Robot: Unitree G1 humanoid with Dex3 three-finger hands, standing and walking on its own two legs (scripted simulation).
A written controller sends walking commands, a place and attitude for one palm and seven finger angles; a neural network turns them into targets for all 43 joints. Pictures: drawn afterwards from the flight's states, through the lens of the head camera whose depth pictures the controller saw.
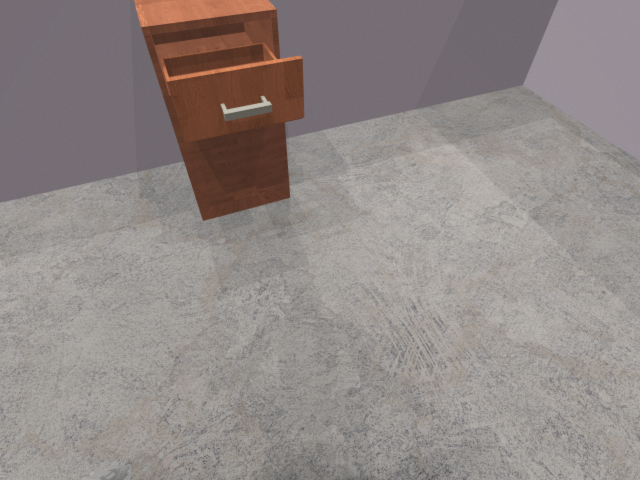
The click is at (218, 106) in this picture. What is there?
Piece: drawer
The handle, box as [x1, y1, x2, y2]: [221, 96, 271, 120]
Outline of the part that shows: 271,104 269,101 265,99 264,96 261,96 263,102 262,103 231,109 226,109 223,103 221,104 221,107 223,110 225,120 229,120 271,111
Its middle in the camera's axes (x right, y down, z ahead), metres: -0.21 -0.36 +1.05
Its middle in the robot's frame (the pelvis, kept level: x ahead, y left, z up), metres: +1.01 +0.26 -0.08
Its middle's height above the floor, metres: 0.69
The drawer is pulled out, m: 0.30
